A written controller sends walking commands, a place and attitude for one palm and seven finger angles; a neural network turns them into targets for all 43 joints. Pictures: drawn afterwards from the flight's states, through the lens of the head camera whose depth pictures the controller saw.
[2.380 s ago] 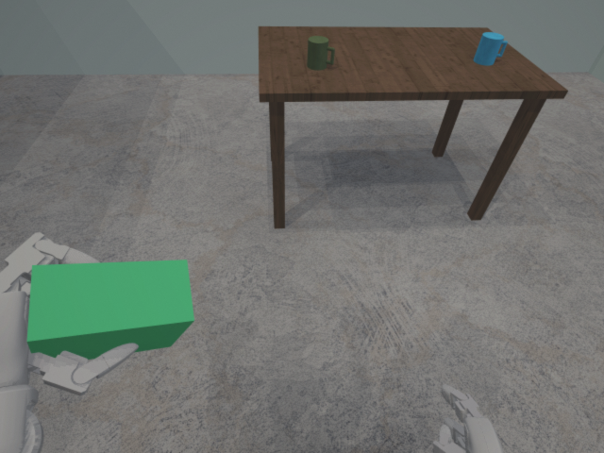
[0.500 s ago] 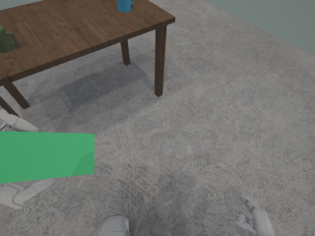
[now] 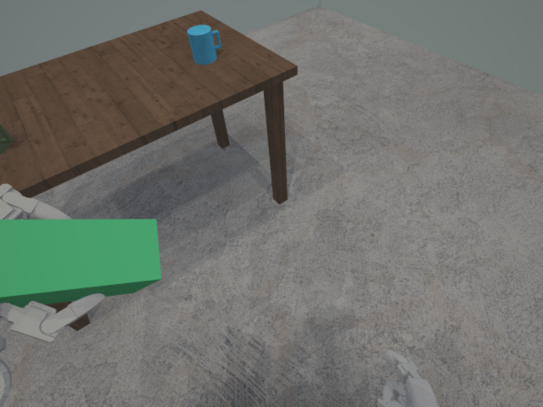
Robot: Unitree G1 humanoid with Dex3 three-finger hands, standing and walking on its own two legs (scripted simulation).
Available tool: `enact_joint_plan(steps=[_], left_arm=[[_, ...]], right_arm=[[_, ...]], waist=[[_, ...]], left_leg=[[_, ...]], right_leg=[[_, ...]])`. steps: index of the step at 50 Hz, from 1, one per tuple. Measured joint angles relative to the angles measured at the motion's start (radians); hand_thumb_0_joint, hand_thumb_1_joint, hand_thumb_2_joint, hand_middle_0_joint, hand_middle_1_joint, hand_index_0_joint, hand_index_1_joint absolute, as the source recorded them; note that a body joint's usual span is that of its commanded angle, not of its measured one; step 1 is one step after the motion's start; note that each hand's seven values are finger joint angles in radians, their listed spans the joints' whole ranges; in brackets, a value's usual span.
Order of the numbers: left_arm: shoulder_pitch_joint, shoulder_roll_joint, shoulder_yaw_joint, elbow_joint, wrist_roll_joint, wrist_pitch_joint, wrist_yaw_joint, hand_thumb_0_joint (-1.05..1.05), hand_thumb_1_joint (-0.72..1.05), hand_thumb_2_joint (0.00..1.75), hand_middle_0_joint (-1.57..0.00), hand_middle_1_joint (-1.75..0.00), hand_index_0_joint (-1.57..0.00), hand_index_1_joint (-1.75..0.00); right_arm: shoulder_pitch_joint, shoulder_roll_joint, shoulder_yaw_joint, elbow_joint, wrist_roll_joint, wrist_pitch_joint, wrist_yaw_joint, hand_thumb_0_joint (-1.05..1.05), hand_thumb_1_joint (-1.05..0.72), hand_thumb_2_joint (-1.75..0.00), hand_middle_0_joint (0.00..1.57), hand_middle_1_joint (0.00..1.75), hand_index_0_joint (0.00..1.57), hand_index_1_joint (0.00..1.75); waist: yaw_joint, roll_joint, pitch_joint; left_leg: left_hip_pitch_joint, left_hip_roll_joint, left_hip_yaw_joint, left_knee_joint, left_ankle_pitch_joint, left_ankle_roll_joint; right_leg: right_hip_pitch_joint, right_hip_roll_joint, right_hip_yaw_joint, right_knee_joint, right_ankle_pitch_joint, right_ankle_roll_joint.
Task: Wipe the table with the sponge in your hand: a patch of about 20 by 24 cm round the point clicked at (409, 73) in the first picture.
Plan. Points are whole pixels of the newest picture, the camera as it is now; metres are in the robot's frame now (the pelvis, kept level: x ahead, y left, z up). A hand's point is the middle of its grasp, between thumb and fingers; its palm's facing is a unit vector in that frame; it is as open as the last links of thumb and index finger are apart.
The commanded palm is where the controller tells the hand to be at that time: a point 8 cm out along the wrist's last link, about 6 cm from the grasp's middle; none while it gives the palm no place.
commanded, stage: walk to a spot facing it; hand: left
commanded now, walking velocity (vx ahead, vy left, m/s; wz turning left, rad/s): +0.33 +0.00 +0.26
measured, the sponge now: (104, 262) +0.24 +0.20 +0.17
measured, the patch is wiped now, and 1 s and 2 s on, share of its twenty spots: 0.00 0.00 0.00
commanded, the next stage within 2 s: turn to face it in 0.22 s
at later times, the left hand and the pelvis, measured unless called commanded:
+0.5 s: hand (85, 160) +0.37 +0.26 +0.20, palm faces +0.49 -0.75 -0.44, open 10.7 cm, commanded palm +0.28 +0.29 +0.20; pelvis +0.16 -0.01 +0.00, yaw +7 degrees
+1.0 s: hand (131, 162) +0.37 +0.21 +0.19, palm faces +0.58 -0.70 -0.42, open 10.7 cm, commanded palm +0.30 +0.25 +0.20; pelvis +0.22 -0.07 +0.02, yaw +16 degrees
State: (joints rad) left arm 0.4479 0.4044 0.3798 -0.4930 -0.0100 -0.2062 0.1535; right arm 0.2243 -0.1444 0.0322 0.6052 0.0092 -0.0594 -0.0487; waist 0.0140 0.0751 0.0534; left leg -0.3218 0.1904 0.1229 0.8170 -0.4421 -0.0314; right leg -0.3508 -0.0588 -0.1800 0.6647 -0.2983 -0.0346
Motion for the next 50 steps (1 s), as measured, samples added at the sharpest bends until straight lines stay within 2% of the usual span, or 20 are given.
enact_joint_plan(steps=[2, 4, 7, 10, 16, 18, 19, 20, 21, 23, 25, 30, 36, 38, 39, 41, 43, 45, 47, 50], left_arm=[[-0.032, -0.037, -0.018, 0.050, -0.003, 0.019, -0.004, -0.01, -0.53, 1.00, -0.66, -1.36, -0.66, -1.37], [-0.028, -0.069, -0.029, 0.081, -0.007, 0.027, -0.007, -0.01, -0.53, 1.00, -0.66, -1.36, -0.66, -1.37], [0.013, -0.083, -0.044, 0.081, 0.000, 0.025, -0.008, -0.01, -0.53, 1.00, -0.66, -1.36, -0.66, -1.37], [0.043, -0.062, -0.052, 0.024, 0.008, 0.012, -0.008, -0.01, -0.53, 1.00, -0.66, -1.36, -0.66, -1.37], [0.088, 0.017, 0.005, -0.144, 0.002, -0.031, 0.014, -0.01, -0.53, 1.00, -0.66, -1.37, -0.66, -1.37], [0.098, 0.030, 0.032, -0.174, -0.006, -0.042, 0.028, -0.01, -0.53, 1.00, -0.66, -1.37, -0.66, -1.37], [0.101, 0.030, 0.043, -0.181, -0.009, -0.047, 0.034, -0.01, -0.53, 1.00, -0.66, -1.37, -0.66, -1.37], [0.085, 0.039, 0.053, -0.171, -0.015, -0.052, 0.037, -0.01, -0.53, 1.00, -0.66, -1.37, -0.66, -1.37], [0.055, 0.050, 0.058, -0.147, -0.017, -0.050, 0.037, -0.01, -0.53, 1.00, -0.66, -1.37, -0.66, -1.37], [-0.012, 0.061, 0.055, -0.083, -0.019, -0.038, 0.025, -0.01, -0.53, 1.00, -0.66, -1.37, -0.66, -1.37], [-0.054, 0.058, 0.051, -0.043, -0.016, -0.017, 0.010, -0.01, -0.53, 1.00, -0.66, -1.37, -0.66, -1.37], [0.005, 0.011, 0.029, -0.103, -0.029, -0.001, -0.009, -0.01, -0.53, 1.00, -0.66, -1.37, -0.66, -1.37], [0.062, -0.017, -0.003, -0.106, -0.029, -0.010, -0.010, -0.01, -0.53, 1.00, -0.66, -1.37, -0.66, -1.37], [0.041, -0.016, 0.004, -0.066, -0.022, 0.001, -0.002, -0.01, -0.53, 1.00, -0.66, -1.37, -0.66, -1.37], [0.018, -0.031, -0.002, -0.039, -0.014, 0.007, 0.001, -0.01, -0.53, 1.00, -0.66, -1.37, -0.66, -1.37], [-0.034, -0.071, -0.040, 0.022, -0.009, 0.028, 0.006, -0.01, -0.53, 1.00, -0.66, -1.37, -0.66, -1.37], [-0.065, -0.106, -0.072, 0.070, -0.006, 0.041, 0.007, -0.01, -0.53, 1.00, -0.66, -1.37, -0.66, -1.37], [-0.058, -0.121, -0.085, 0.091, -0.002, 0.038, 0.005, -0.01, -0.53, 1.00, -0.65, -1.37, -0.66, -1.37], [-0.035, -0.111, -0.089, 0.085, 0.002, 0.029, 0.001, -0.01, -0.53, 1.00, -0.65, -1.37, -0.66, -1.37], [0.002, -0.072, -0.084, 0.044, 0.004, 0.007, -0.004, -0.01, -0.53, 1.00, -0.65, -1.37, -0.66, -1.37]], right_arm=[[-0.019, -0.039, -0.016, 0.045, 0.003, 0.020, -0.003, 0.01, -0.90, -0.90, 0.21, 0.30, 0.21, 0.30], [-0.033, -0.072, -0.030, 0.068, 0.004, 0.036, -0.004, 0.01, -0.91, -0.90, 0.21, 0.30, 0.20, 0.30], [-0.042, -0.105, -0.052, 0.064, 0.001, 0.046, -0.004, 0.01, -0.91, -0.90, 0.20, 0.30, 0.20, 0.30], [-0.039, -0.121, -0.072, 0.037, -0.003, 0.045, -0.003, 0.01, -0.91, -0.90, 0.20, 0.30, 0.20, 0.30], [-0.011, -0.112, -0.098, -0.034, -0.002, 0.031, -0.006, 0.01, -0.91, -0.90, 0.20, 0.30, 0.20, 0.30], [-0.006, -0.108, -0.098, -0.051, -0.001, 0.028, -0.009, 0.01, -0.91, -0.90, 0.20, 0.30, 0.20, 0.30], [-0.007, -0.111, -0.098, -0.060, -0.002, 0.026, -0.011, 0.01, -0.91, -0.90, 0.20, 0.30, 0.20, 0.30], [-0.022, -0.096, -0.102, -0.055, -0.002, 0.025, -0.015, 0.01, -0.91, -0.90, 0.20, 0.30, 0.20, 0.30], [-0.039, -0.076, -0.101, -0.048, 0.000, 0.026, -0.014, 0.01, -0.91, -0.90, 0.20, 0.30, 0.20, 0.30], [-0.068, -0.039, -0.077, -0.035, 0.005, 0.025, -0.001, 0.01, -0.91, -0.90, 0.20, 0.30, 0.20, 0.30], [-0.084, -0.007, -0.049, -0.028, 0.007, 0.023, 0.016, 0.01, -0.91, -0.90, 0.20, 0.30, 0.20, 0.30], [-0.069, 0.037, -0.008, -0.045, 0.006, -0.011, 0.043, 0.01, -0.91, -0.90, 0.20, 0.30, 0.20, 0.30], [-0.025, 0.025, 0.005, -0.027, 0.003, -0.044, 0.029, 0.01, -0.91, -0.90, 0.21, 0.30, 0.20, 0.30], [-0.015, 0.017, 0.004, -0.020, 0.007, -0.039, 0.020, 0.01, -0.90, -0.90, 0.21, 0.30, 0.21, 0.30], [-0.018, 0.005, 0.001, -0.009, 0.008, -0.034, 0.015, 0.01, -0.90, -0.90, 0.21, 0.30, 0.21, 0.30], [-0.026, -0.030, -0.008, 0.034, 0.003, -0.025, 0.003, 0.01, -0.91, -0.90, 0.21, 0.30, 0.21, 0.30], [-0.032, -0.061, -0.015, 0.072, -0.001, -0.015, -0.003, 0.01, -0.91, -0.90, 0.21, 0.30, 0.20, 0.30], [-0.040, -0.084, -0.022, 0.082, -0.004, -0.003, -0.009, 0.01, -0.91, -0.90, 0.21, 0.30, 0.20, 0.30], [-0.046, -0.097, -0.035, 0.070, -0.004, 0.004, -0.012, 0.01, -0.91, -0.90, 0.20, 0.30, 0.20, 0.30], [-0.043, -0.110, -0.057, 0.034, -0.004, 0.008, -0.014, 0.01, -0.91, -0.90, 0.20, 0.30, 0.20, 0.30]], waist=[[-0.003, 0.004, 0.004], [-0.011, -0.003, 0.006], [-0.039, -0.022, 0.018], [-0.051, -0.061, 0.043], [-0.041, -0.131, 0.072], [-0.037, -0.142, 0.061], [-0.032, -0.127, 0.053], [-0.037, -0.130, 0.051], [-0.040, -0.132, 0.053], [-0.049, -0.130, 0.055], [-0.053, -0.120, 0.045], [-0.031, -0.088, 0.023], [0.024, -0.039, -0.006], [0.045, -0.046, -0.021], [0.051, -0.039, -0.024], [0.049, -0.029, -0.024], [0.046, -0.039, -0.029], [0.031, -0.051, -0.031], [0.005, -0.064, -0.026], [-0.028, -0.082, -0.015]], left_leg=[[-0.087, -0.051, -0.052, 0.246, -0.031, 0.008], [-0.161, -0.085, -0.064, 0.409, 0.000, 0.001], [-0.251, -0.101, -0.057, 0.479, 0.057, -0.007], [-0.282, -0.093, -0.023, 0.334, 0.110, -0.003], [-0.201, -0.108, 0.066, -0.093, 0.177, 0.020], [-0.130, -0.138, 0.101, -0.224, 0.254, 0.028], [-0.084, -0.144, 0.102, -0.278, 0.325, 0.057], [-0.084, -0.148, 0.100, -0.248, 0.322, 0.099], [-0.091, -0.148, 0.092, -0.201, 0.286, 0.113], [-0.081, -0.147, 0.064, -0.169, 0.233, 0.106], [-0.069, -0.142, 0.034, -0.184, 0.228, 0.088], [-0.048, -0.122, -0.021, -0.235, 0.247, 0.061], [-0.046, -0.108, -0.091, -0.238, 0.241, 0.022], [-0.065, -0.109, -0.091, -0.186, 0.199, 0.017], [-0.087, -0.106, -0.095, -0.126, 0.118, 0.021], [-0.146, -0.132, -0.117, 0.079, 0.009, 0.019], [-0.192, -0.155, -0.111, 0.266, 0.011, 0.006], [-0.215, -0.156, -0.096, 0.351, 0.044, -0.002], [-0.210, -0.150, -0.078, 0.318, 0.070, -0.002], [-0.160, -0.135, -0.043, 0.130, 0.101, 0.006]], right_leg=[[0.020, -0.007, -0.006, 0.016, -0.044, -0.016], [0.058, -0.008, -0.006, -0.022, -0.053, -0.010], [0.122, -0.006, -0.021, -0.100, -0.044, -0.011], [0.179, -0.008, -0.038, -0.160, -0.044, -0.011], [0.251, -0.026, -0.063, -0.160, -0.113, 0.008], [0.241, -0.047, -0.065, -0.063, -0.167, 0.022], [0.215, -0.053, -0.065, 0.039, -0.188, 0.032], [0.169, -0.058, -0.034, 0.178, -0.207, 0.046], [0.115, -0.041, 0.019, 0.323, -0.253, 0.055], [0.017, 0.004, 0.091, 0.537, -0.289, 0.068], [-0.069, 0.016, 0.112, 0.612, -0.264, 0.082], [-0.135, -0.021, 0.116, 0.385, -0.133, 0.099], [-0.005, -0.001, 0.087, 0.084, -0.104, 0.111], [0.069, 0.003, 0.073, -0.047, -0.088, 0.098], [0.066, 0.006, 0.068, -0.043, -0.055, 0.069], [0.071, -0.006, 0.046, -0.010, -0.052, 0.031], [0.098, -0.024, 0.037, -0.032, -0.051, 0.022], [0.125, -0.032, 0.036, -0.082, -0.030, 0.026], [0.147, -0.038, 0.033, -0.130, -0.009, 0.025], [0.166, -0.042, 0.023, -0.177, 0.009, 0.026]])
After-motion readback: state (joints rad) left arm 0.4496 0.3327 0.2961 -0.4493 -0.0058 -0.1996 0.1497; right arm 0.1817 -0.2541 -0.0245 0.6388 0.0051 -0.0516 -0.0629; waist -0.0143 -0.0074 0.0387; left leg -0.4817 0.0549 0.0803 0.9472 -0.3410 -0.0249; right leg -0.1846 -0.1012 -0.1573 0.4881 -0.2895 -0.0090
